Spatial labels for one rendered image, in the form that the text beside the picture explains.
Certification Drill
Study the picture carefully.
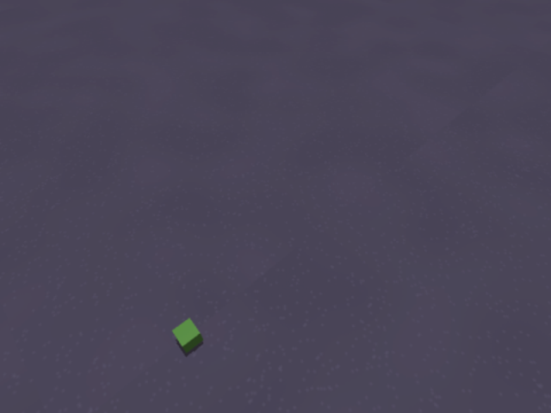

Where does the cube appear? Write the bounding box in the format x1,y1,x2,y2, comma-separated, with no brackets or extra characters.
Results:
172,318,203,353

